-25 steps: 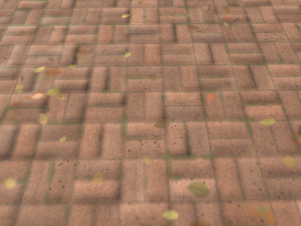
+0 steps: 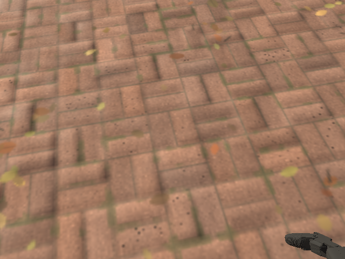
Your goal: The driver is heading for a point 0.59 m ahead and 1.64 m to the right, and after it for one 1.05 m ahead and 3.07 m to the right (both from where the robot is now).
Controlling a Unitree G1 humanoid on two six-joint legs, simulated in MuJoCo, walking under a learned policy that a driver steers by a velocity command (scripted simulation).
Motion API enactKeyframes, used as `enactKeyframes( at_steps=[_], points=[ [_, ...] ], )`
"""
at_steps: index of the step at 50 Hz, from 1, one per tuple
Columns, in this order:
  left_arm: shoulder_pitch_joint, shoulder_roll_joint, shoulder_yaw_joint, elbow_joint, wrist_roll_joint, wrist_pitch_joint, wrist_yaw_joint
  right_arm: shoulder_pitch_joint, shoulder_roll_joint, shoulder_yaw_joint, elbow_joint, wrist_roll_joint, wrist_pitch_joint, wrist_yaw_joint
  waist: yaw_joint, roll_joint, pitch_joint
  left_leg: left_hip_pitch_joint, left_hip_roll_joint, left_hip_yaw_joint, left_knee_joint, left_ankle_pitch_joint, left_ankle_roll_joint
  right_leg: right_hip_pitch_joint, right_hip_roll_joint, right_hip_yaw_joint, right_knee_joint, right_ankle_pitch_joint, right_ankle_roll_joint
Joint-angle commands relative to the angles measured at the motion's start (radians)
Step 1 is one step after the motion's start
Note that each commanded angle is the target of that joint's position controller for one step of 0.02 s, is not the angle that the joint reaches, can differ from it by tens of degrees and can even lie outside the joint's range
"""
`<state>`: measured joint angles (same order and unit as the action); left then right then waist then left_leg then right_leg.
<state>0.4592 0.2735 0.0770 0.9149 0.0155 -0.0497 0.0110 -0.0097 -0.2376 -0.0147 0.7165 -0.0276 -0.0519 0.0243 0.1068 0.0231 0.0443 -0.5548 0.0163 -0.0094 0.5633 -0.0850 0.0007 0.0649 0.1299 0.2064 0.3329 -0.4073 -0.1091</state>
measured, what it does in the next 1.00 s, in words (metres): walks ahead, turning right: left foot, then right foot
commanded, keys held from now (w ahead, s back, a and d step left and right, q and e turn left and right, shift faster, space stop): w+e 0.80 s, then w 0.20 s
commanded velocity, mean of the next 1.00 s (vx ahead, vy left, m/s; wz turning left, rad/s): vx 0.50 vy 0.00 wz -0.56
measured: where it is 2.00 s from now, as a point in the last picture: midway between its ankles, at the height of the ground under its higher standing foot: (260, 190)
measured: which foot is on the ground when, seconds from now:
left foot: up 0.00-0.00, down 0.02-0.58, up 0.60-1.00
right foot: down 0.00-0.02, up 0.04-0.54, down 0.56-1.00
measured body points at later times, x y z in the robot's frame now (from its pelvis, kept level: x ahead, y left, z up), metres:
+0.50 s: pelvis +0.25 -0.01 +0.01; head +0.29 -0.02 +0.45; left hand +0.53 +0.14 -0.09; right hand +0.16 -0.26 -0.13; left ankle +0.15 +0.12 -0.73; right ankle +0.36 -0.15 -0.70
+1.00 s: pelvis +0.50 -0.13 +0.01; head +0.52 -0.16 +0.46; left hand +0.64 +0.11 -0.11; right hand +0.54 -0.44 -0.09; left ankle +0.72 -0.09 -0.68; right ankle +0.37 -0.13 -0.73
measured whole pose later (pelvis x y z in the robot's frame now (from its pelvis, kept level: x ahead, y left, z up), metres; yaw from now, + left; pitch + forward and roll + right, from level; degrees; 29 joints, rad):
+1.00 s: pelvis +0.50 -0.13 +0.01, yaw -33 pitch +2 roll -1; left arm 0.43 0.27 0.05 0.84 0.01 -0.06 0.00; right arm 0.10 -0.26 -0.03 0.70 -0.04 -0.01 0.03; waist 0.07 0.05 0.03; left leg -0.64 0.09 0.01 0.70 -0.03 -0.02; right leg 0.03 0.15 0.12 0.24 -0.28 -0.12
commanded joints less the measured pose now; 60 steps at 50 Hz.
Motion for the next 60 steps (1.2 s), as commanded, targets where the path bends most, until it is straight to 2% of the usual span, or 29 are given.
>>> enactKeyframes(
  at_steps=[1, 2, 3, 4, 5, 6, 8, 12, 19, 23, 26, 27, 28, 29, 30, 31, 33, 35, 38, 40, 45, 50, 53, 55, 56, 57, 58, 59, 60],
  points=[
    [-0.096, 0.18, 0.038, -0.082, -0.005, -0.025, -0.008, 0.3, -0.187, -0.062, 0.014, -0.001, -0.037, -0.03, -0.222, -0.051, -0.176, 0.51, 0.002, -0.021, -0.101, -0.027, 0.061, -0.189, -0.159, 0.08, 0.389, 0.848, -0.019],
    [-0.066, 0.082, 0.011, -0.118, -0.012, -0.032, -0.015, 0.454, -0.265, -0.077, 0.014, -0.027, -0.039, -0.049, -0.254, 0.08, -0.34, 0.737, 0.265, -0.281, -0.113, -0.222, 0.101, -0.326, -0.089, 0.001, 0.687, 0.444, -0.005],
    [0.075, 0.034, 0.003, -0.144, -0.041, -0.025, -0.014, 0.379, -0.327, -0.091, 0.003, -0.037, -0.026, -0.043, -0.134, 0.333, -0.399, 0.856, 0.461, -0.768, -0.273, -0.271, 0.214, -0.61, 0.037, -0.077, 0.904, -0.176, 0.019],
    [0.035, 0.117, 0.01, -0.105, -0.001, -0.005, -0.005, 0.298, -0.219, -0.077, -0.016, -0.017, -0.014, -0.037, -0.119, 0.129, -0.258, 0.716, 0.418, -0.734, -0.29, -0.429, 0.207, -0.684, -0.067, -0.072, 0.978, -0.082, 0.01],
    [-0.041, 0.121, 0.013, -0.11, 0.006, 0.001, -0.016, 0.234, -0.136, -0.055, -0.025, -0.007, -0.012, -0.035, -0.118, 0.028, -0.124, 0.57, 0.363, -0.545, -0.307, -0.405, 0.186, -0.677, -0.104, -0.091, 0.943, 0.02, 0.016],
    [-0.075, 0.102, 0.009, -0.117, 0.006, 0.005, -0.024, 0.215, -0.106, -0.046, -0.016, -0.01, -0.014, -0.032, -0.108, 0.003, -0.068, 0.484, 0.313, -0.404, -0.33, -0.274, 0.165, -0.654, -0.134, -0.103, 0.902, 0.066, 0.025],
    [-0.084, 0.083, 0.007, -0.124, 0.021, 0.027, -0.043, 0.244, -0.103, -0.043, 0.013, -0.003, -0.028, -0.034, -0.092, 0.074, -0.037, 0.401, 0.254, -0.225, -0.362, -0.103, 0.139, -0.613, -0.168, -0.121, 0.859, 0.09, 0.041],
    [-0.175, 0.062, -0.001, -0.17, 0.021, 0.05, -0.065, 0.3, -0.12, -0.052, 0.045, 0.013, -0.06, -0.022, -0.092, 0.074, -0.029, 0.422, 0.258, -0.079, -0.406, 0.073, 0.157, -0.7, -0.192, -0.139, 0.828, 0.172, 0.055],
    [-0.41, 0.02, -0.028, -0.255, 0.017, 0.04, -0.092, 0.363, -0.135, -0.059, 0.084, 0.011, -0.054, -0.023, -0.136, 0.06, 0.021, 0.471, 0.218, 0.139, -0.413, 0.186, 0.134, -0.725, -0.199, -0.23, 0.489, 0.398, 0.067],
    [-0.499, 0.026, -0.032, -0.297, 0.026, 0.039, -0.1, 0.421, -0.166, -0.068, 0.112, 0.011, -0.039, -0.034, -0.161, 0.059, 0.042, 0.576, 0.256, 0.191, -0.373, 0.293, 0.118, -0.685, -0.18, -0.3, 0.339, 0.323, 0.026],
    [-0.447, 0.048, -0.02, -0.293, 0.035, 0.04, -0.086, 0.437, -0.206, -0.075, 0.13, 0.008, -0.015, -0.043, -0.127, 0.086, -0.013, 0.654, 0.268, 0.246, -0.178, 0.709, 0.1, -0.557, -0.093, -0.355, 0.282, 0.158, -0.031],
    [-0.359, 0.065, -0.009, -0.271, 0.037, 0.034, -0.078, 0.437, -0.22, -0.077, 0.131, 0.008, -0.005, -0.045, -0.087, 0.086, -0.069, 0.655, 0.267, 0.257, -0.03, 0.8, 0.097, -0.458, -0.051, -0.358, 0.253, 0.122, -0.057],
    [-0.196, 0.088, 0.008, -0.218, 0.043, 0.024, -0.066, 0.423, -0.222, -0.075, 0.121, 0.013, 0.003, -0.045, -0.012, 0.049, -0.162, 0.57, 0.249, 0.281, 0.193, 0.723, 0.076, -0.245, -0.021, -0.343, 0.172, 0.165, -0.088],
    [-0.049, 0.173, 0.036, -0.184, 0.05, 0.022, -0.048, 0.429, -0.182, -0.063, 0.084, 0.007, 0.002, -0.041, 0.038, -0.06, -0.279, 0.343, 0.224, 0.28, 0.49, 0.345, 0.045, 0.021, -0.2, -0.098, 0.14, 0.042, -0.136],
    [-0.104, 0.287, 0.063, -0.212, 0.019, 0.032, -0.038, 0.421, -0.098, -0.049, -0.003, 0.017, -0.006, -0.02, -0.038, -0.308, -0.352, -0.107, -0.003, 0.202, 0.848, -0.458, -0.024, 0.286, -0.467, 0.477, 0.015, 0.046, -0.283],
    [-0.059, 0.266, 0.062, -0.224, 0.006, 0.044, -0.029, 0.296, -0.175, -0.059, -0.027, 0.002, -0.014, -0.018, 0.03, -0.118, -0.323, -0.227, 0.015, 0.02, 0.89, -0.406, -0.02, 0.269, -0.468, 0.485, -0.042, 0.197, -0.284],
    [-0.129, 0.169, 0.036, -0.187, -0.005, 0.036, -0.016, 0.281, -0.137, -0.045, -0.022, 0.018, -0.032, -0.017, -0.056, -0.019, -0.109, -0.178, 0.1, -0.004, 0.728, -0.267, -0.008, 0.013, -0.394, 0.219, -0.04, 0.478, -0.225],
    [-0.201, 0.124, 0.018, -0.196, -0.01, 0.019, -0.011, 0.321, -0.135, -0.045, -0.008, -0.014, -0.002, -0.016, -0.129, -0.021, -0.073, -0.052, 0.123, -0.015, 0.624, -0.263, -0.023, -0.145, -0.302, 0.103, -0.069, 0.574, -0.181],
    [-0.173, 0.138, 0.019, -0.185, -0.015, -0.005, -0.02, 0.319, -0.118, -0.044, -0.014, -0.023, 0.035, -0.006, -0.143, -0.035, -0.071, -0.032, 0.109, 0.005, 0.538, -0.222, -0.047, -0.214, -0.259, 0.069, -0.107, 0.585, -0.187],
    [-0.132, 0.152, 0.024, -0.173, -0.012, -0.008, -0.022, 0.24, -0.111, -0.041, -0.041, -0.021, 0.039, -0.004, -0.121, -0.043, -0.037, -0.081, 0.107, 0.011, 0.459, -0.144, -0.058, -0.227, -0.245, 0.075, -0.134, 0.526, -0.178],
    [-0.027, 0.131, 0.013, -0.13, -0.015, -0.018, -0.02, 0.083, -0.098, -0.033, -0.079, -0.015, 0.031, 0.003, -0.055, -0.072, -0.009, -0.139, 0.09, 0.021, 0.233, 0.052, -0.044, -0.122, -0.238, 0.05, -0.136, 0.585, -0.125],
    [0.043, 0.144, 0.008, -0.095, -0.001, -0.021, -0.005, -0.04, -0.099, -0.026, -0.123, -0.005, 0.014, 0.013, -0.01, -0.08, 0.019, -0.125, 0.044, 0.041, 0.078, 0.065, 0.004, -0.003, -0.277, 0.06, -0.094, 0.685, -0.105],
    [-0.002, 0.166, 0.008, -0.088, 0.004, -0.024, 0.004, 0.048, -0.122, -0.035, -0.103, -0.003, 0.004, 0.006, -0.07, -0.1, 0.011, 0.059, -0.007, 0.052, -0.011, -0.03, 0.054, -0.008, -0.29, 0.043, -0.023, 0.875, -0.064],
    [-0.031, 0.177, 0.007, -0.081, 0.006, -0.027, -0.001, 0.285, -0.158, -0.056, -0.028, -0.003, -0.008, -0.017, -0.182, -0.071, -0.111, 0.362, -0.053, 0.073, -0.084, -0.045, 0.096, -0.045, -0.234, -0.016, 0.252, 1.05, -0.031],
    [-0.028, 0.135, -0.006, -0.097, -0.001, -0.032, -0.003, 0.438, -0.207, -0.068, -0.003, -0.023, -0.02, -0.033, -0.242, -0.014, -0.218, 0.603, 0.11, -0.088, -0.094, -0.05, 0.14, -0.2, -0.184, -0.043, 0.508, 0.814, -0.01],
    [0.113, 0.046, -0.021, -0.103, -0.046, -0.029, -0.003, 0.501, -0.323, -0.098, 0.002, -0.039, -0.018, -0.034, -0.197, 0.231, -0.357, 0.854, 0.412, -0.56, -0.139, 0.109, 0.303, -0.503, 0.013, -0.138, 0.907, 0.132, 0.052],
    [0.089, 0.118, -0.01, -0.084, -0.006, -0.026, 0.007, 0.446, -0.247, -0.083, 0.007, 0.006, -0.009, -0.021, -0.166, 0.128, -0.317, 0.762, 0.417, -0.679, -0.209, 0.295, 0.317, -0.576, 0.012, -0.066, 1.002, -0.086, 0.046],
    [0.021, 0.107, -0.009, -0.088, -0.001, -0.02, 0.008, 0.347, -0.183, -0.066, -0.004, 0.018, -0.011, -0.018, -0.13, 0.045, -0.172, 0.626, 0.385, -0.489, -0.197, 0.405, 0.306, -0.591, -0.035, -0.051, 1.007, -0.036, 0.054],
    [-0.032, 0.093, -0.017, -0.094, 0.004, -0.018, 0.005, 0.302, -0.124, -0.049, -0.002, 0.016, -0.018, -0.013, -0.123, -0.009, -0.115, 0.543, 0.336, -0.357, -0.204, 0.543, 0.282, -0.584, -0.067, -0.065, 0.956, -0.007, 0.059]
  ],
)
